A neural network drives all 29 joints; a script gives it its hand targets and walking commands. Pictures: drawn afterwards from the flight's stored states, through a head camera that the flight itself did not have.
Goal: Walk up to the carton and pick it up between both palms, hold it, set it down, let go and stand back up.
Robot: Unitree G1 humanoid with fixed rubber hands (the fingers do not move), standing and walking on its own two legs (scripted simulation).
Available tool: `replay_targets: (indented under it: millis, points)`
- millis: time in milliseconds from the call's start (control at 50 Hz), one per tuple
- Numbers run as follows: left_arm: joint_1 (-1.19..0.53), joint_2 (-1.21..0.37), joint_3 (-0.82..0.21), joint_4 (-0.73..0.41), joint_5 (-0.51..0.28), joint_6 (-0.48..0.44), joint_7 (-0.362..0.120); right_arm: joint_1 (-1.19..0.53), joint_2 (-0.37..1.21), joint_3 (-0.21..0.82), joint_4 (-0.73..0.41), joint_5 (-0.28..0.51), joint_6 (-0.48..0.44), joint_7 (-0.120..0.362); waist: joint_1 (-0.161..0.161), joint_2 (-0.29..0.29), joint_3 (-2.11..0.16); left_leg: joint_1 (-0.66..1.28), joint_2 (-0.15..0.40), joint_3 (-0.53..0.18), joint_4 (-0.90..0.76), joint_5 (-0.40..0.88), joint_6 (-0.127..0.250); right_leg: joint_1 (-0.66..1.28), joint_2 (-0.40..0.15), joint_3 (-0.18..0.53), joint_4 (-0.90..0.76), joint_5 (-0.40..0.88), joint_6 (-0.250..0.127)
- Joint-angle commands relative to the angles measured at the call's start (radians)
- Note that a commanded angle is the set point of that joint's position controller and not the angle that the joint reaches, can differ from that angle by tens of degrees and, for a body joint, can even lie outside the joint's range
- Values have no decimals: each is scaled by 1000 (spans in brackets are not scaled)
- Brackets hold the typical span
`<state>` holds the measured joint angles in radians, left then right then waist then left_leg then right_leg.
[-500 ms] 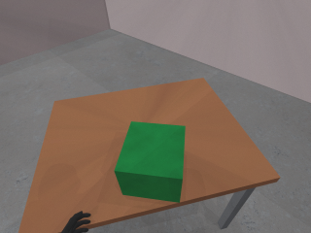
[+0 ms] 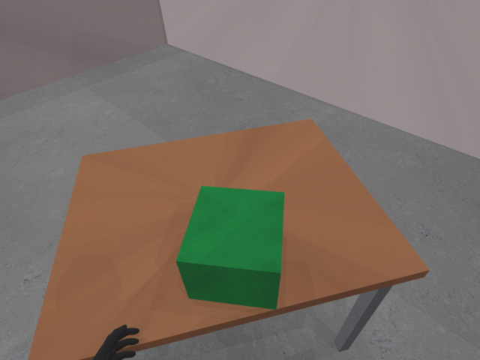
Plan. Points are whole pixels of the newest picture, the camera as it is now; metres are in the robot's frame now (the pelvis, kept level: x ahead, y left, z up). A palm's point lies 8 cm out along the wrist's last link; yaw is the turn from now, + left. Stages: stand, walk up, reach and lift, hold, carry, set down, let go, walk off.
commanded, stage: stand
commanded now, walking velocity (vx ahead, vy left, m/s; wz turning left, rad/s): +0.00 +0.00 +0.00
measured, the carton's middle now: (237, 244) +0.39 +0.02 -0.06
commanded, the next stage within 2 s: none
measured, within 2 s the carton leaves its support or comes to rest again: neither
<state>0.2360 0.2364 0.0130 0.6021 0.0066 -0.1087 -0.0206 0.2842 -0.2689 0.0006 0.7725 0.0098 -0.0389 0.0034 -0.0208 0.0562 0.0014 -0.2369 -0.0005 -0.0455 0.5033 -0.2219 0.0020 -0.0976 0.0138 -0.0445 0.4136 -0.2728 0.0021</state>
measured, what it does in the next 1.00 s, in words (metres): stands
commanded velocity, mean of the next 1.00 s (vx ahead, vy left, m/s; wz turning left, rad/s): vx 0.00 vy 0.00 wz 0.00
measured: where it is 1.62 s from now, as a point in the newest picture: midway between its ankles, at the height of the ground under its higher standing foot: outside the picture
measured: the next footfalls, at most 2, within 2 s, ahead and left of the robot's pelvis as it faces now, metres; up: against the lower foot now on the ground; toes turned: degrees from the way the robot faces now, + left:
none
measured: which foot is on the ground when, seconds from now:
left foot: down 0.00-1.00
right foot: down 0.00-1.00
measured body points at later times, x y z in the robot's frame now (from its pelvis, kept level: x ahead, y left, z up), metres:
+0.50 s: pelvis +0.00 +0.00 +0.00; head -0.01 -0.01 +0.45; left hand +0.17 +0.24 -0.07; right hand +0.09 -0.26 -0.12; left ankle +0.03 +0.11 -0.74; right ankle -0.03 -0.12 -0.74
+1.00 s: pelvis +0.00 +0.00 +0.00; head -0.01 -0.01 +0.45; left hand +0.17 +0.24 -0.07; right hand +0.08 -0.26 -0.13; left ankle +0.03 +0.11 -0.74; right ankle -0.03 -0.12 -0.74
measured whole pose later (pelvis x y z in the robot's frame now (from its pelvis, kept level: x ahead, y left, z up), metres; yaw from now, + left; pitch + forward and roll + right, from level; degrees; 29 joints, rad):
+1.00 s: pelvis +0.00 +0.00 +0.00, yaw +0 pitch -3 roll -2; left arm 0.22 0.24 0.01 0.60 0.01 -0.13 -0.03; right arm 0.28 -0.27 0.00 0.78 0.01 -0.04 0.01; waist -0.02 0.06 0.04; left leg -0.24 0.00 -0.05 0.50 -0.22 0.00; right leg -0.10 0.01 -0.04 0.41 -0.27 0.00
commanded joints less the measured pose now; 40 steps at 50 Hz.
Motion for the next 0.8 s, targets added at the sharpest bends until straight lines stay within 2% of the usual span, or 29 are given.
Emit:
replay_targets:
  millis: [0, 100, 120, 140, 180, 200, 240, 260, 280, 300, 320, 340, 400, 420, 440, 460, 500, 520, 540, 560, 580, 600, 640, 660, 680, 700, 740, 760, 780]
  points:
    - [-50, 274, 91, 42, 8, 48, 34, -104, -271, -74, -2, -35, -20, -10, 26, -75, 80, -10, 106, -120, -143, 170, 61, -65, -104, 116, -31, 95, -52]
    - [-62, 272, 86, 37, 12, 55, 37, -129, -287, -85, -10, -34, -28, -1, 21, -107, 112, -32, 117, -140, -145, 91, 63, -103, -97, 106, -42, 45, -47]
    - [-66, 266, 84, 56, 6, 56, 36, -133, -273, -81, -7, -50, -25, -6, 16, -77, 123, -29, 104, -121, -147, 82, 63, -110, -100, 122, -53, 41, -47]
    - [-66, 257, 80, 38, 19, 49, 39, -113, -253, -81, -13, -38, -28, -1, 7, -86, 73, -25, 110, -120, -139, 105, 61, -70, -106, 119, -58, 53, -56]
    - [-30, 284, 84, 52, 9, 47, 41, -134, -255, -76, -4, -46, -21, -3, 44, -96, 69, -21, 101, -123, -133, 181, 60, -57, -101, 107, -33, 90, -47]
    - [-63, 278, 78, 43, 10, 48, 33, -96, -251, -74, -5, -38, -21, -5, 17, -97, 91, -25, 95, -105, -134, 145, 62, -54, -106, 120, -44, 78, -44]
    - [-65, 270, 79, 39, 11, 52, 40, -98, -240, -66, -1, -33, -17, -6, 10, -132, 89, 9, 104, -107, -112, 207, 59, -92, -102, 117, -46, 124, -48]
    - [-51, 281, 81, 49, 9, 55, 41, -97, -292, -85, 9, -38, -15, -7, 9, -88, 92, 3, 100, -108, -114, 169, 65, -89, -109, 125, -57, 98, -49]
    - [-54, 269, 82, 34, 13, 49, 39, -128, -244, -72, -6, -34, -16, -3, 17, -126, 72, 10, 108, -114, -110, 187, 60, -78, -109, 112, -53, 108, -47]
    - [-95, 263, 79, 35, 10, 53, 39, -85, -263, -80, 8, -40, -15, -3, -5, -130, 83, 23, 102, -105, -126, 191, 58, -90, -110, 111, -52, 106, -49]
    - [-61, 264, 79, 33, 6, 55, 41, -95, -270, -80, 2, -43, -19, -4, 16, -93, 58, 11, 102, -113, -125, 160, 61, -67, -102, 117, -51, 74, -45]
    - [-47, 276, 75, 52, 2, 54, 42, -110, -271, -79, 2, -39, -19, -5, 18, -116, 79, 7, 106, -124, -138, 158, 65, -84, -106, 109, -53, 65, -40]
    - [-46, 271, 80, 59, 13, 55, 44, -137, -268, -82, -1, -43, -25, -2, 36, -76, 118, -52, 109, -143, -160, 66, 69, -67, -99, 112, -36, 58, -46]
    - [-76, 295, 90, 50, 19, 59, 36, -108, -262, -79, 3, -39, -18, -9, 12, -113, 94, -42, 105, -123, -171, 53, 66, -72, -102, 113, -42, 40, -53]
    - [-72, 276, 84, 42, 11, 54, 41, -134, -261, -79, -2, -44, -22, -3, 41, -87, 128, -33, 102, -117, -136, 96, 68, -95, -104, 133, -57, 55, -42]
    - [-31, 296, 88, 62, 9, 54, 40, -102, -269, -83, 2, -40, -23, 2, 13, -93, 66, 6, 102, -118, -144, 78, 62, -82, -106, 132, -56, 48, -50]
    - [-79, 271, 86, 47, 14, 56, 42, -115, -265, -79, 12, -38, -23, 3, 21, -133, 97, -32, 107, -133, -165, 64, 62, -67, -92, 104, -38, 59, -50]
    - [-65, 287, 85, 42, 13, 53, 40, -132, -255, -75, -4, -41, -21, 8, 30, -124, 84, -5, 106, -118, -141, 140, 65, -77, -104, 106, -43, 80, -45]
    - [-43, 294, 88, 63, 6, 50, 36, -109, -266, -82, 6, -37, -22, 1, 16, -96, 60, 20, 100, -105, -132, 163, 61, -65, -106, 119, -58, 72, -40]
    - [-50, 281, 81, 62, 3, 53, 37, -131, -266, -80, -6, -43, -23, -1, 26, -122, 103, 19, 105, -114, -129, 203, 62, -101, -103, 114, -48, 88, -42]
    - [-61, 295, 84, 57, 11, 52, 34, -128, -261, -83, -7, -34, -24, -4, 17, -80, 73, 18, 112, -119, -122, 168, 66, -70, -112, 122, -50, 102, -48]
    - [-75, 312, 91, 48, 8, 48, 40, -132, -258, -81, -7, -36, -21, 0, 34, -117, 62, -3, 100, -116, -136, 196, 59, -54, -103, 111, -33, 89, -44]
    - [-35, 271, 80, 54, 1, 50, 35, -91, -251, -77, -8, -25, -21, 1, 15, -117, 72, -8, 98, -117, -131, 136, 61, -67, -105, 119, -37, 87, -52]
    - [-68, 286, 84, 51, 9, 49, 39, -121, -253, -69, 0, -40, -20, 0, 27, -112, 93, -13, 91, -105, -133, 150, 55, -80, -111, 124, -35, 78, -52]
    - [-89, 284, 88, 49, 11, 44, 39, -100, -267, -75, 6, -37, -19, 1, 14, -79, 99, -16, 96, -116, -133, 145, 57, -77, -106, 126, -45, 78, -50]
    - [-71, 274, 85, 49, 11, 54, 32, -105, -287, -84, 11, -43, -21, -5, 18, -84, 126, -41, 112, -130, -155, 68, 66, -90, -104, 116, -51, 48, -53]
    - [-56, 276, 85, 55, 7, 60, 35, -96, -276, -77, 9, -34, -14, -7, 19, -123, 84, -2, 109, -126, -149, 95, 58, -92, -100, 117, -57, 48, -50]
    - [-90, 290, 88, 54, 8, 54, 34, -92, -270, -83, 11, -32, -14, -4, 1, -105, 141, -29, 112, -139, -164, 72, 65, -102, -96, 111, -66, 36, -42]
    - [-57, 280, 88, 51, 5, 54, 40, -114, -292, -85, 7, -38, -15, -2, 23, -95, 101, -11, 111, -136, -161, 71, 67, -91, -106, 113, -42, 44, -52]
